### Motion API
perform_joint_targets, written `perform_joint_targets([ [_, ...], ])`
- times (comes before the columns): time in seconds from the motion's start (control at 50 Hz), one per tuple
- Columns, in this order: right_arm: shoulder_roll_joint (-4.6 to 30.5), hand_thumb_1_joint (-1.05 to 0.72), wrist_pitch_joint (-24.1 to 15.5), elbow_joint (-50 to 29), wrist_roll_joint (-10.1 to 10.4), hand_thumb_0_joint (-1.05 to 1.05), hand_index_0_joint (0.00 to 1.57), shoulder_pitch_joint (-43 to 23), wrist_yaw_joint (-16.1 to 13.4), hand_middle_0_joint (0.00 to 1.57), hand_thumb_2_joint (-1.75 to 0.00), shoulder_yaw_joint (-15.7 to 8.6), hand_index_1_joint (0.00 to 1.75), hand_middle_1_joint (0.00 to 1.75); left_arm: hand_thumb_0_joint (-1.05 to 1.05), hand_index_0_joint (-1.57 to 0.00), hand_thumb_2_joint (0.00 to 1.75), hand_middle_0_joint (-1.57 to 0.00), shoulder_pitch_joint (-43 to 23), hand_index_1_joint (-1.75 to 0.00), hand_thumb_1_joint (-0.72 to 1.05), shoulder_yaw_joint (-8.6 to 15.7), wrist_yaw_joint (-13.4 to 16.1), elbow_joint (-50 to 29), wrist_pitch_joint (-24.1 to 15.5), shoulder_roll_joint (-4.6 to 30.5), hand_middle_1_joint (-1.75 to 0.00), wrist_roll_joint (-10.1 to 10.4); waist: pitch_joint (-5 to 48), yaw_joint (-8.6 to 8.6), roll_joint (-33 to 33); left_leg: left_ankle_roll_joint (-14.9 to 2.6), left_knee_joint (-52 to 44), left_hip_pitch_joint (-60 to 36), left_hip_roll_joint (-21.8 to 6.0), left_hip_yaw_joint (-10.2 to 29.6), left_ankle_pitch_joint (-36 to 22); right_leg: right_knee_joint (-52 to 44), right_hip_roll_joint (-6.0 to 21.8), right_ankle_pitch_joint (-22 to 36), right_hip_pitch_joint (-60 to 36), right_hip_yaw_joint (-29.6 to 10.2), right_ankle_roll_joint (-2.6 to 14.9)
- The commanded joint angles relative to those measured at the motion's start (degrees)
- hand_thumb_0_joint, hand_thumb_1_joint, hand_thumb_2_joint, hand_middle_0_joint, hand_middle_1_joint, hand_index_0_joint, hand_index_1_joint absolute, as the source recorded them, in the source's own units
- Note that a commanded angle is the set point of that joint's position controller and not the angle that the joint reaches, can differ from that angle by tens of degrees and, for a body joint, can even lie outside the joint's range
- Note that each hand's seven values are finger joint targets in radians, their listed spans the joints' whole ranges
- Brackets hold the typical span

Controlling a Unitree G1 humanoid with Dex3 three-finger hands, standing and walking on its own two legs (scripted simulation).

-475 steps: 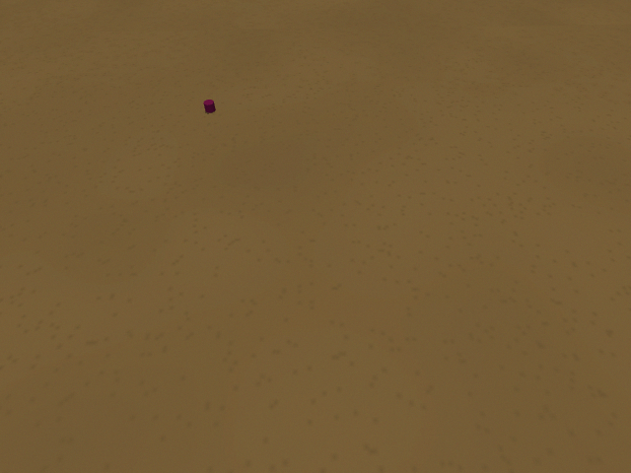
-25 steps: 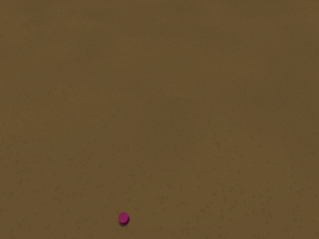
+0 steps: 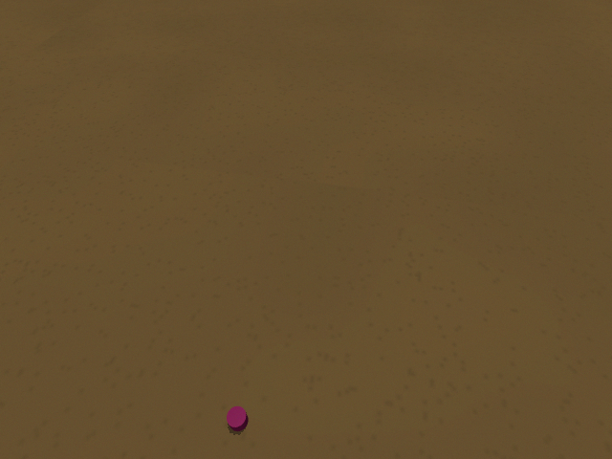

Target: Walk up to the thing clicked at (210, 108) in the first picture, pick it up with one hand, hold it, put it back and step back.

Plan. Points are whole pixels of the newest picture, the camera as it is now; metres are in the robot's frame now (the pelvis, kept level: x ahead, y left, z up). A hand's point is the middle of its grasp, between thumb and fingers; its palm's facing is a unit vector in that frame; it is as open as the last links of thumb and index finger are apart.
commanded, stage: stand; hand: left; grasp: from above
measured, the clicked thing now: (237, 418) +0.35 +0.23 -0.76
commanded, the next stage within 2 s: rise first in 0.40 s
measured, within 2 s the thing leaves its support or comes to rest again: neither
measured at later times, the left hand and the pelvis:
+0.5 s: hand out of the picture +0.07 +0.25 -0.16, palm faces -0.03 -0.94 -0.35, open 7.4 cm; pelvis +0.00 +0.00 +0.00, yaw +0 degrees
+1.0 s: hand out of the picture +0.13 +0.26 -0.21, palm faces -0.12 -0.90 -0.43, open 13.1 cm; pelvis -0.02 +0.01 -0.06, yaw +0 degrees
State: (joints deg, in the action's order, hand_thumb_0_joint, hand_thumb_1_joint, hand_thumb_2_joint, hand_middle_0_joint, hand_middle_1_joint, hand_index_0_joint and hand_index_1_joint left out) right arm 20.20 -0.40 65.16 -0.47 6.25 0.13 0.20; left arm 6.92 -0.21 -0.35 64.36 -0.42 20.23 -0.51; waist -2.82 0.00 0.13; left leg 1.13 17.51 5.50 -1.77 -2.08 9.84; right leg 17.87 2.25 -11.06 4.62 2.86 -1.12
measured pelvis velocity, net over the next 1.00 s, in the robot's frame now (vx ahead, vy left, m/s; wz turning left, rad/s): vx -0.02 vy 0.01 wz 0.00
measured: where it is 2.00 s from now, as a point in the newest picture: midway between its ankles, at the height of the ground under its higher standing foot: outside the picture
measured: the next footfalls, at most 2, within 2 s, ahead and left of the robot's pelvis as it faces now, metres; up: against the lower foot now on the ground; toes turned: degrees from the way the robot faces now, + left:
none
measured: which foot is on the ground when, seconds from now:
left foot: down 0.00-1.00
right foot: down 0.00-1.00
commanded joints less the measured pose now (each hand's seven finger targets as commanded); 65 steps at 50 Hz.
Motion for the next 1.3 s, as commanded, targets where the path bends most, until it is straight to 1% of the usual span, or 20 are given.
perform_joint_targets([
  [0.0,12.1,-0.9,-1.2,-3.4,-0.2,0.0,0.2,-2.3,-0.5,0.2,-0.9,-2.4,0.3,0.3,0.0,-0.2,0.9,-0.2,-2.0,-0.3,0.9,2.4,0.8,-3.5,-1.2,12.4,-0.3,-0.1,4.4,0.12,-0.1,-1.75,-2.5,-1.3,-7.0,5.3,-9.1,-2.8,6.2,7.9,0.4,-5.1,2.06],
  [0.46,12.1,-0.9,-1.3,-3.5,-0.1,0.0,0.2,-2.1,-0.6,0.2,-0.9,-2.5,0.3,0.3,0.0,-0.2,0.9,-0.2,-2.0,-0.3,0.9,2.4,0.9,-3.7,-1.3,12.3,-0.3,-0.1,4.0,0.03,0.1,-1.62,-2.5,-1.5,-6.8,5.2,-10.3,-2.5,6.2,9.7,0.6,-5.0,1.95],
  [0.48,12.1,-0.94,-1.3,-3.5,-0.3,0.0,0.2,-1.9,-0.6,0.2,-0.92,-2.5,0.3,0.3,0.0,-0.14,0.98,-0.17,-2.4,-0.38,0.82,2.4,0.9,-3.7,-1.2,12.2,-0.36,0.0,4.1,0.01,-0.3,-1.87,-2.4,-1.0,-6.7,4.8,-9.8,-2.5,6.5,9.7,0.0,-5.4,2.08],
  [0.5,2.4,-0.97,-3.9,-19.6,3.9,0.0,0.2,-0.4,-1.7,0.2,-0.92,-0.1,0.3,0.3,0.0,-0.14,1.02,-0.19,-22.5,-0.46,0.74,2.1,1.7,-23.8,-6.3,1.8,-0.44,2.6,-1.4,-6.95,-2.1,-1.62,1.6,6.3,1.9,-1.3,-0.7,0.8,-1.6,5.2,13.4,-1.5,1.58],
  [0.52,4.1,-0.92,-3.7,-16.5,4.0,0.0,0.2,2.6,-2.3,0.2,-0.91,-0.5,0.3,0.3,0.0,-0.17,0.97,-0.22,-26.1,-0.54,0.66,3.6,2.0,-18.3,-5.6,5.2,-0.5,2.4,1.5,-4.85,1.0,-1.93,2.4,5.7,1.9,-0.9,-0.2,1.0,-1.4,3.8,10.3,-0.7,1.32],
  [0.54,6.4,-0.92,-3.1,-16.7,4.0,0.0,0.2,4.8,-2.9,0.2,-0.91,-1.9,0.3,0.3,0.0,-0.17,0.94,-0.2,-15.4,-0.62,0.6,7.6,2.1,-8.5,-3.4,11.7,-0.58,0.7,0.8,-2.88,1.5,-1.82,3.0,7.0,1.8,-1.1,0.5,1.5,-2.0,1.6,10.2,-0.2,1.66],
  [0.56,6.2,-0.91,-2.8,-17.5,3.5,0.0,0.2,5.6,-2.8,0.2,-0.91,-2.6,0.3,0.3,0.0,-0.18,0.93,-0.19,-14.4,-0.67,0.52,8.5,1.5,-5.9,-2.6,12.7,-0.66,-0.7,3.1,-2.57,3.0,-1.98,5.3,8.8,2.1,-0.9,-0.1,2.9,-1.8,1.6,11.1,-0.2,1.79],
  [0.6,5.7,-0.92,-3.2,-20.7,2.4,0.0,0.2,6.3,-2.8,0.2,-0.91,-4.0,0.3,0.3,0.0,-0.16,0.92,-0.16,-17.9,-0.8,0.38,10.5,0.0,-6.1,-2.9,14.3,-0.81,-3.5,9.1,-1.45,3.5,-2.06,9.3,9.9,2.0,-0.5,-2.7,7.5,-1.5,4.6,11.5,-0.5,1.78],
  [0.62,5.4,-0.93,-3.4,-20.9,1.9,0.0,0.2,8.3,-2.6,0.2,-0.91,-4.5,0.3,0.3,0.0,-0.15,0.91,-0.13,-11.2,-0.88,0.3,11.1,-0.5,-2.5,-2.2,13.3,-0.89,-5.3,11.6,-0.39,1.8,-1.76,11.5,11.8,2.6,-0.5,-4.2,9.7,-1.4,5.9,11.7,-0.5,1.96],
  [0.64,5.0,-0.94,-3.5,-22.5,1.5,0.0,0.2,8.7,-2.2,0.2,-0.91,-5.0,0.3,0.3,0.0,-0.14,0.92,-0.11,-7.4,-0.92,0.22,11.2,-1.0,-2.8,-1.8,11.5,-0.94,-6.5,13.2,0.67,-0.1,-1.36,12.9,12.8,2.7,-0.5,-5.5,11.7,-1.5,6.4,12.0,-0.5,2.29],
  [0.66,4.9,-0.9,-3.6,-24.1,1.5,0.0,0.2,8.9,-2.0,0.2,-0.9,-5.4,0.3,0.3,0.0,-0.11,0.94,-0.09,-6.5,-0.95,0.14,12.1,-1.0,-5.6,-1.7,12.1,-0.97,-7.2,15.4,1.73,-1.7,-1.2,14.0,13.6,3.0,-0.6,-6.3,12.9,-1.6,6.9,12.0,-0.7,2.38],
  [0.74,4.0,-0.9,-3.6,-28.9,2.0,0.0,0.2,7.9,-1.7,0.2,-0.9,-5.7,0.3,0.3,0.0,-0.09,0.97,-0.08,-5.6,-1.01,-0.18,11.9,0.4,-11.8,1.5,10.4,-1.02,-9.0,15.6,0.71,-2.0,-0.99,15.8,15.4,2.8,0.2,-6.3,14.9,-2.1,5.9,15.7,-0.2,2.22],
  [0.84,3.3,-0.88,-4.7,-32.3,1.6,0.0,0.2,7.2,-1.1,0.2,-0.9,-5.9,0.3,0.3,0.0,-0.08,0.99,-0.08,-6.2,-1.05,-0.5,11.1,1.5,-16.3,3.1,8.3,-1.05,-11.2,14.4,-0.44,0.2,-1.05,23.3,23.2,1.9,0.6,-0.5,21.7,-2.4,-0.7,24.6,0.1,2.15],
  [0.94,2.7,-0.87,-6.6,-35.0,0.9,0.0,0.2,7.7,-1.0,0.2,-0.9,-6.3,0.3,0.3,0.0,-0.06,1.01,-0.07,-3.6,-1.06,-0.53,12.6,2.2,-24.9,1.3,8.8,-1.05,-14.0,19.5,-0.47,-1.9,-1.05,31.9,29.7,1.2,1.4,0.9,31.2,-2.2,-2.2,32.5,-0.3,2.23],
  [1.02,2.5,-0.88,-7.4,-36.6,0.8,0.0,0.2,6.9,-1.2,0.2,-0.9,-6.4,0.3,0.3,0.0,-0.06,1.01,-0.08,0.7,-1.06,-0.56,12.1,2.8,-30.4,2.1,7.5,-1.04,-16.5,20.8,-1.11,-2.9,-0.93,35.8,33.8,0.6,2.2,3.3,35.9,-2.4,-4.6,38.0,-0.2,2.18],
  [1.04,2.3,-0.88,-7.7,-37.0,0.8,0.0,0.2,6.8,-1.3,0.2,-0.9,-6.6,0.3,0.3,0.0,-0.06,1.01,-0.08,1.6,-1.06,-0.56,12.5,2.9,-33.1,2.2,8.0,-1.04,-17.1,22.0,-0.32,-3.9,-1.0,37.0,34.6,0.7,2.1,3.9,36.8,-2.2,-5.2,39.1,-0.5,2.24],
  [1.14,2.2,-0.9,-8.8,-38.3,0.8,0.0,0.2,5.3,-1.1,0.2,-0.9,-6.6,0.3,0.3,0.0,-0.07,0.98,-0.08,6.7,-1.06,-0.56,11.5,3.4,-39.2,3.9,6.7,-1.06,-19.3,25.2,-0.79,-3.9,-1.1,43.1,39.4,0.3,3.2,2.9,43.7,-2.2,-5.7,46.0,0.0,2.33],
  [1.22,2.4,-0.89,-9.9,-38.7,1.0,0.0,0.2,3.5,-1.1,0.2,-0.9,-6.3,0.3,0.3,0.0,-0.07,0.98,-0.07,1.0,-1.07,-0.56,10.7,4.1,-41.0,3.9,7.8,-1.07,-21.9,24.6,-2.75,-3.1,-1.25,47.9,46.5,0.3,3.9,9.7,48.2,-2.0,-10.1,53.3,-0.2,2.1],
  [1.26,2.7,-0.88,-10.7,-38.6,1.0,0.0,0.2,2.7,-0.9,0.2,-0.9,-6.3,0.3,0.3,0.0,-0.07,0.97,-0.07,-1.9,-1.06,-0.55,10.8,4.5,-39.0,2.8,8.7,-1.06,-24.1,25.3,-3.14,-2.6,-1.44,51.8,51.2,0.6,4.0,12.0,51.6,-2.0,-11.9,57.7,-0.3,2.02],
  [1.28,2.9,-0.87,-11.1,-38.2,0.9,0.0,0.2,2.5,-0.8,0.2,-0.89,-6.2,0.3,0.3,0.0,-0.07,0.96,-0.07,-2.5,-1.06,-0.53,11.3,4.8,-37.8,2.0,9.8,-1.07,-25.5,26.2,-2.24,-3.1,-1.34,53.6,53.2,0.7,4.1,12.3,53.8,-1.8,-12.3,59.4,-0.3,2.09],
])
